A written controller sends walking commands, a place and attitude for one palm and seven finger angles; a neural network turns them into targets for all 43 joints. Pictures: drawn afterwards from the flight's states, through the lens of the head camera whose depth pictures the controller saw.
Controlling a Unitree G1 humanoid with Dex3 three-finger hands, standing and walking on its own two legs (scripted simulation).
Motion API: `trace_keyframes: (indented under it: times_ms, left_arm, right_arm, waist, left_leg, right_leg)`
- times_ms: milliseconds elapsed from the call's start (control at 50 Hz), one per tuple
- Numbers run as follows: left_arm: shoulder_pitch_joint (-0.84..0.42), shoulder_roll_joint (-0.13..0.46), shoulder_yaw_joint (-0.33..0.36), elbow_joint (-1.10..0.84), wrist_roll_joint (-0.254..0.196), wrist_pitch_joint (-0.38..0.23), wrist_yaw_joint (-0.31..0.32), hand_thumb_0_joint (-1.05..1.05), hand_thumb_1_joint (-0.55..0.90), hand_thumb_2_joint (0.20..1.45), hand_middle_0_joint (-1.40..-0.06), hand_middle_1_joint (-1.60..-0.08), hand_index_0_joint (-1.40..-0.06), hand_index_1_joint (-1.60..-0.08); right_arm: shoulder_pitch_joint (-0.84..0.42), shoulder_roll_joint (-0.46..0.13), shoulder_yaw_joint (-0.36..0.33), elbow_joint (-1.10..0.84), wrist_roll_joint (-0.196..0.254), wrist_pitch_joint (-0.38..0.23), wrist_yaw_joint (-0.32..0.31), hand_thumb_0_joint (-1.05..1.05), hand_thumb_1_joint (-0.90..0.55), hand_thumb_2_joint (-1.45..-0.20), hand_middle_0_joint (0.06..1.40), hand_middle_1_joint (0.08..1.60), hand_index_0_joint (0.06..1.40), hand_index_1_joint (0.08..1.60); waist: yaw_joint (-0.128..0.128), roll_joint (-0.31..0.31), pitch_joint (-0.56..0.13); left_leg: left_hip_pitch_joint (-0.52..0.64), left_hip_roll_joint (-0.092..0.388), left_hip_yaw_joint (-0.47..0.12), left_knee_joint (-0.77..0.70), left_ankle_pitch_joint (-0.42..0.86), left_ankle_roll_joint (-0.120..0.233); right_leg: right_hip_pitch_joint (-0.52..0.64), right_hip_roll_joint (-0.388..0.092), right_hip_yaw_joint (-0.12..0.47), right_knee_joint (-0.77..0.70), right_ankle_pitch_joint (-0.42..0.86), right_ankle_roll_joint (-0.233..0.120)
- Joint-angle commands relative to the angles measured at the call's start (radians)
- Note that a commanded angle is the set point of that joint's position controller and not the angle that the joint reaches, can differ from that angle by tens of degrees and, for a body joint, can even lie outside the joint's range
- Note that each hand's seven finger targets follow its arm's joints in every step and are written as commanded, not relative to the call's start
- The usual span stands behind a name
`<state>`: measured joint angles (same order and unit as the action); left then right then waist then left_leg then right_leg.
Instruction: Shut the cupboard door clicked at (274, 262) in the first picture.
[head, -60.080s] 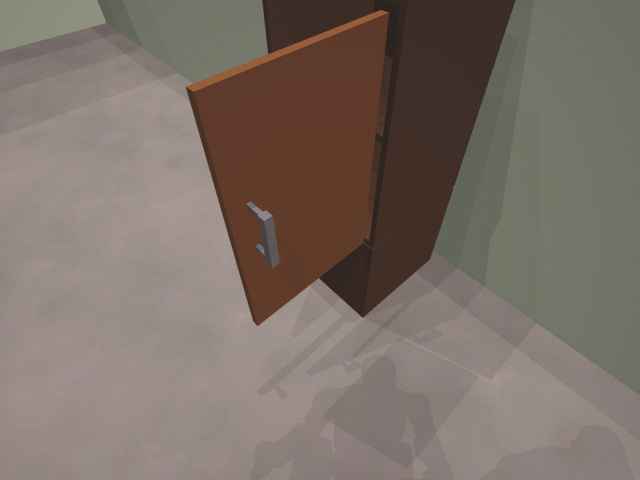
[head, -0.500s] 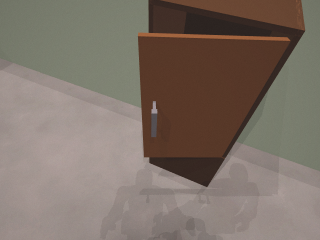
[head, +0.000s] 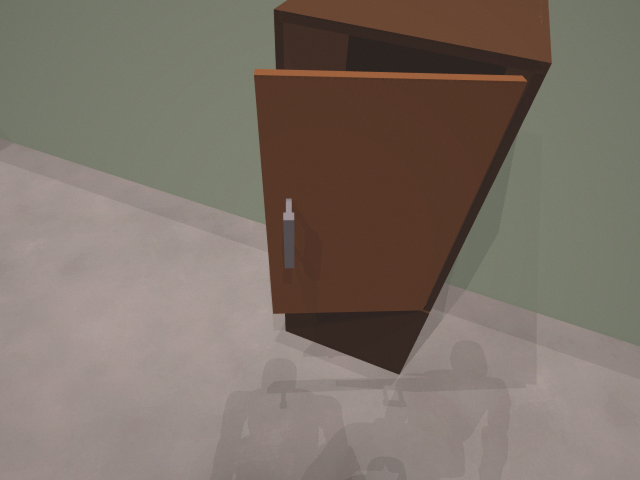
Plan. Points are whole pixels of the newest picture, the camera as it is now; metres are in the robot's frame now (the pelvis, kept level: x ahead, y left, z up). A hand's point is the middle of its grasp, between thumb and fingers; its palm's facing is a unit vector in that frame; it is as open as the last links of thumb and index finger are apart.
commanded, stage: come to a stop and stand still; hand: left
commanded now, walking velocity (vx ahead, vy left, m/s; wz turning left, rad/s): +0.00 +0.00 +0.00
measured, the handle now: (289, 234) +0.52 +0.08 -0.04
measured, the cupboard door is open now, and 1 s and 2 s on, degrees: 25 25 25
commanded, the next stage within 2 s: look again from close up in 0.12 s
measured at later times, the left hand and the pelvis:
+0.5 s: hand out of the picture +0.04 +0.21 -0.18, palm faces +0.08 -0.96 -0.26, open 7.4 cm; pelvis +0.01 +0.01 -0.01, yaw +1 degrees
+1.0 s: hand out of the picture -0.01 +0.24 -0.18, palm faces +0.03 -0.97 -0.25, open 7.4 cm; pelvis -0.02 +0.03 +0.00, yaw +2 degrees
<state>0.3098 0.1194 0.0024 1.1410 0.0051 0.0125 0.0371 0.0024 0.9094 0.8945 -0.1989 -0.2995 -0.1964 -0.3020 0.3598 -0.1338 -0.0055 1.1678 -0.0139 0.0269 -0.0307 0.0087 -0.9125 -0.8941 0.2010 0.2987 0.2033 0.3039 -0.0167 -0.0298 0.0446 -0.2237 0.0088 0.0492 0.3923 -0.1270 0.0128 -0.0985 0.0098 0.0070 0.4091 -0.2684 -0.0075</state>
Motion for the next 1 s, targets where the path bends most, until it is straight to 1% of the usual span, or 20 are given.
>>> trace_keyframes:
  times_ms: [0,180,200,220,240,260,280,320,340,380,400,420,500,560,660,760,840,880,900,980]
  left_arm:
    - [0.077,0.083,0.013,-0.02,0.005,-0.01,0.003,0.0,0.9,0.9,-0.2,-0.3,-0.2,-0.3]
    - [0.107,0.057,0.01,-0.004,0.005,-0.014,0.006,0.0,0.9,0.9,-0.2,-0.3,-0.2,-0.3]
    - [0.051,0.275,-0.003,-0.122,0.027,-0.047,0.005,0.0,0.9,0.9,-0.2,-0.3,-0.2,-0.3]
    - [0.053,0.207,0.031,-0.121,0.02,-0.051,0.013,0.0,0.9,0.9,-0.2,-0.3,-0.2,-0.3]
    - [0.061,0.177,0.032,-0.112,0.025,-0.057,0.016,0.0,0.9,0.9,-0.2,-0.3,-0.2,-0.3]
    - [0.068,0.165,0.023,-0.119,0.018,-0.059,0.015,0.0,0.9,0.9,-0.2,-0.3,-0.2,-0.3]
    - [0.076,0.153,0.026,-0.126,0.016,-0.055,0.013,0.0,0.9,0.9,-0.2,-0.3,-0.2,-0.3]
    - [0.069,0.15,0.026,-0.145,0.017,-0.046,0.014,0.0,0.9,0.9,-0.2,-0.3,-0.2,-0.3]
    - [0.052,0.166,0.031,-0.161,0.019,-0.044,0.014,0.0,0.9,0.9,-0.2,-0.3,-0.2,-0.3]
    - [0.045,0.193,0.037,-0.189,0.021,-0.042,0.013,0.0,0.9,0.9,-0.2,-0.3,-0.2,-0.3]
    - [0.058,0.184,0.035,-0.19,0.02,-0.044,0.014,0.0,0.9,0.9,-0.2,-0.3,-0.2,-0.3]
    - [0.055,0.201,0.038,-0.197,0.019,-0.043,0.014,0.0,0.9,0.9,-0.2,-0.3,-0.2,-0.3]
    - [0.035,0.239,0.038,-0.222,0.019,-0.04,0.01,0.0,0.9,0.9,-0.2,-0.3,-0.2,-0.3]
    - [-0.004,0.276,0.039,-0.237,0.018,-0.038,0.005,0.0,0.9,0.9,-0.2,-0.3,-0.2,-0.3]
    - [-0.033,0.299,0.034,-0.242,0.019,-0.035,-0.004,0.0,0.9,0.9,-0.2,-0.3,-0.2,-0.3]
    - [-0.04,0.314,0.032,-0.231,0.021,-0.031,-0.01,0.0,0.9,0.9,-0.2,-0.3,-0.2,-0.3]
    - [-0.022,0.311,0.029,-0.21,0.021,-0.03,-0.011,0.0,0.9,0.9,-0.2,-0.3,-0.2,-0.3]
    - [0.038,0.218,0.007,-0.167,0.017,-0.017,-0.008,0.0,0.9,0.9,-0.2,-0.3,-0.2,-0.3]
    - [0.066,0.202,0.003,-0.155,0.018,-0.012,-0.008,0.0,0.9,0.9,-0.2,-0.3,-0.2,-0.3]
    - [0.127,0.19,0.011,-0.133,0.033,0.012,-0.017,0.0,0.9,0.9,-0.2,-0.3,-0.2,-0.3]
  right_arm:
    - [0.035,-0.084,-0.018,-0.04,0.005,-0.023,-0.01,0.0,-0.9,-0.9,0.2,0.3,0.2,0.3]
    - [0.022,-0.078,-0.02,-0.043,0.007,-0.03,-0.015,0.0,-0.9,-0.9,0.2,0.3,0.2,0.3]
    - [-0.045,-0.211,-0.025,-0.179,-0.007,-0.054,0.012,0.0,-0.9,-0.9,0.2,0.3,0.2,0.3]
    - [-0.082,-0.19,-0.049,-0.191,-0.008,-0.077,0.002,0.0,-0.9,-0.9,0.2,0.3,0.2,0.3]
    - [-0.068,-0.159,-0.05,-0.181,-0.007,-0.082,-0.005,0.0,-0.9,-0.9,0.2,0.3,0.2,0.3]
    - [-0.034,-0.145,-0.043,-0.183,-0.004,-0.083,-0.008,0.0,-0.9,-0.9,0.2,0.3,0.2,0.3]
    - [-0.017,-0.139,-0.044,-0.19,-0.003,-0.078,-0.009,0.0,-0.9,-0.9,0.2,0.3,0.2,0.3]
    - [-0.033,-0.135,-0.045,-0.206,-0.008,-0.064,-0.004,0.0,-0.9,-0.9,0.2,0.3,0.2,0.3]
    - [-0.042,-0.156,-0.051,-0.215,-0.007,-0.061,-0.002,0.0,-0.9,-0.9,0.2,0.3,0.2,0.3]
    - [-0.06,-0.186,-0.057,-0.227,-0.005,-0.061,0.0,0.0,-0.9,-0.9,0.2,0.3,0.2,0.3]
    - [-0.065,-0.171,-0.049,-0.225,-0.007,-0.063,0.003,0.0,-0.9,-0.9,0.2,0.3,0.2,0.3]
    - [-0.078,-0.187,-0.05,-0.23,-0.005,-0.063,0.003,0.0,-0.9,-0.9,0.2,0.3,0.2,0.3]
    - [-0.133,-0.224,-0.05,-0.246,-0.005,-0.064,0.007,0.0,-0.9,-0.9,0.2,0.3,0.2,0.3]
    - [-0.173,-0.256,-0.051,-0.255,-0.005,-0.06,0.012,0.0,-0.9,-0.9,0.2,0.3,0.2,0.3]
    - [-0.206,-0.282,-0.048,-0.255,-0.005,-0.056,0.019,0.0,-0.9,-0.9,0.2,0.3,0.2,0.3]
    - [-0.213,-0.306,-0.047,-0.247,-0.004,-0.055,0.024,0.0,-0.9,-0.9,0.2,0.3,0.2,0.3]
    - [-0.208,-0.31,-0.047,-0.23,-0.002,-0.055,0.026,0.0,-0.9,-0.9,0.2,0.3,0.2,0.3]
    - [-0.17,-0.227,-0.026,-0.199,-0.004,-0.044,0.027,0.0,-0.9,-0.9,0.2,0.3,0.2,0.3]
    - [-0.157,-0.217,-0.023,-0.191,-0.005,-0.038,0.026,0.0,-0.9,-0.9,0.2,0.3,0.2,0.3]
    - [-0.132,-0.271,-0.049,-0.178,-0.009,-0.018,0.015,0.0,-0.9,-0.9,0.2,0.3,0.2,0.3]
  waist:
    - [0.008,0.021,0.087]
    - [0.009,0.028,0.074]
    - [-0.017,0.127,0.098]
    - [0.011,0.143,-0.025]
    - [-0.003,0.144,-0.115]
    - [-0.005,0.092,-0.151]
    - [-0.008,0.045,-0.153]
    - [-0.006,-0.064,-0.055]
    - [-0.01,-0.063,-0.004]
    - [-0.002,-0.047,0.029]
    - [0.007,-0.008,0.001]
    - [0.01,0.006,0.011]
    - [0.025,0.03,-0.002]
    - [0.019,0.033,0.014]
    - [0.019,0.047,0.017]
    - [0.018,0.058,0.0]
    - [0.022,0.053,-0.028]
    - [0.018,0.059,-0.039]
    - [0.022,0.066,-0.039]
    - [0.021,0.127,0.023]
  left_leg:
    - [0.032,0.077,-0.111,-0.089,-0.152,0.0]
    - [0.047,0.087,-0.118,-0.083,-0.108,0.005]
    - [-0.005,0.048,-0.122,0.0,0.075,-0.002]
    - [0.011,0.078,-0.127,0.054,0.022,0.006]
    - [0.046,0.083,-0.136,0.08,0.082,0.011]
    - [0.061,0.079,-0.143,0.107,0.117,0.02]
    - [0.048,0.079,-0.135,0.112,0.089,0.022]
    - [-0.023,0.063,-0.115,0.13,0.019,0.028]
    - [-0.044,0.059,-0.112,0.123,0.005,0.029]
    - [-0.057,0.068,-0.118,0.106,0.034,0.035]
    - [-0.034,0.07,-0.118,0.099,0.083,0.039]
    - [-0.039,0.074,-0.123,0.096,0.105,0.041]
    - [-0.027,0.084,-0.132,0.071,0.121,0.048]
    - [-0.025,0.082,-0.138,0.039,0.042,0.04]
    - [-0.02,0.085,-0.152,-0.015,-0.075,0.032]
    - [-0.037,0.094,-0.176,-0.075,-0.192,0.027]
    - [-0.028,0.102,-0.187,-0.098,-0.21,0.028]
    - [-0.028,0.111,-0.204,-0.132,-0.29,0.016]
    - [-0.034,0.118,-0.217,-0.146,-0.325,0.019]
    - [-0.103,0.189,-0.323,-0.252,-0.558,0.053]
  right_leg:
    - [-0.17,-0.087,0.102,-0.136,-0.088,-0.031]
    - [-0.165,-0.086,0.094,-0.116,-0.018,-0.027]
    - [-0.143,-0.079,0.032,-0.073,0.045,-0.043]
    - [-0.138,-0.106,0.074,-0.02,0.013,-0.04]
    - [-0.11,-0.111,0.078,-0.011,0.09,-0.048]
    - [-0.093,-0.113,0.071,-0.006,0.151,-0.05]
    - [-0.106,-0.113,0.076,-0.003,0.133,-0.052]
    - [-0.151,-0.121,0.089,-0.021,0.096,-0.055]
    - [-0.186,-0.119,0.095,-0.019,0.063,-0.06]
    - [-0.197,-0.106,0.086,0.003,0.079,-0.059]
    - [-0.172,-0.104,0.079,0.016,0.121,-0.056]
    - [-0.168,-0.096,0.072,0.027,0.136,-0.051]
    - [-0.141,-0.093,0.067,0.022,0.132,-0.039]
    - [-0.159,-0.096,0.074,-0.004,0.071,-0.037]
    - [-0.166,-0.098,0.081,-0.046,-0.011,-0.031]
    - [-0.143,-0.098,0.071,-0.059,-0.048,-0.026]
    - [-0.117,-0.101,0.058,-0.059,-0.029,-0.022]
    - [-0.11,-0.091,0.028,-0.05,-0.065,-0.001]
    - [-0.099,-0.081,0.009,-0.036,-0.071,0.004]
    - [-0.132,-0.032,-0.05,0.079,-0.136,0.003]
